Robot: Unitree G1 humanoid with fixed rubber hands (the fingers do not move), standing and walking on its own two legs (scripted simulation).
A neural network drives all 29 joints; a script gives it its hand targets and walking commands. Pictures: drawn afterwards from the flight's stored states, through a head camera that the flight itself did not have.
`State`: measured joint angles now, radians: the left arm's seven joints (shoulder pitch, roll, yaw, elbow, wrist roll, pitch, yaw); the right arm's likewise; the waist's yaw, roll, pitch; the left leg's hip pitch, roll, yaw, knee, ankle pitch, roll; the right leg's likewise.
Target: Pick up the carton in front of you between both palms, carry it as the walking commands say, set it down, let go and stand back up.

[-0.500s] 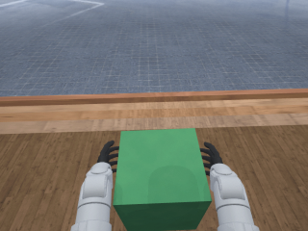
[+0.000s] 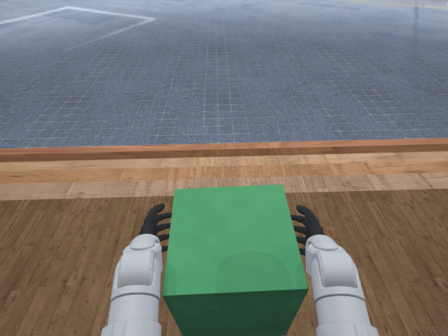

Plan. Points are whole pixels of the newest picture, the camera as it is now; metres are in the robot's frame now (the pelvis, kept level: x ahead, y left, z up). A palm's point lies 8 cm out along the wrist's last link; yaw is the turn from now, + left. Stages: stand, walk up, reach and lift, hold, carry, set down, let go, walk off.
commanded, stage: hold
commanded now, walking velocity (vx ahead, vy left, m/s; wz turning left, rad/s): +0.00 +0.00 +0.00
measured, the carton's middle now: (232, 264) +0.29 +0.00 -0.03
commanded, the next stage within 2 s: carry in 0.08 s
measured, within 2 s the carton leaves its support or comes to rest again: neither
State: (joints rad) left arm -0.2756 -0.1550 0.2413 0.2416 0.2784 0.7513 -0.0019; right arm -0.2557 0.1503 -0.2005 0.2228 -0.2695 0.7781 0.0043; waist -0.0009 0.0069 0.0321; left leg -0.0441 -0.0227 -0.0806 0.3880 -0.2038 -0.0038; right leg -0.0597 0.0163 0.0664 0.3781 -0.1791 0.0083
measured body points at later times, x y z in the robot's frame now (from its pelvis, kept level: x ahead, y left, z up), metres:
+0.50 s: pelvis +0.10 +0.01 +0.00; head +0.07 +0.01 +0.45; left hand +0.38 +0.17 +0.10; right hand +0.38 -0.14 +0.09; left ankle +0.01 +0.12 -0.74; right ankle +0.14 -0.10 -0.72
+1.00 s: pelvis +0.39 +0.06 -0.02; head +0.37 +0.07 +0.43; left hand +0.63 +0.22 +0.06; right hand +0.63 -0.08 +0.06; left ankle +0.46 +0.14 -0.74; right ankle +0.21 -0.08 -0.68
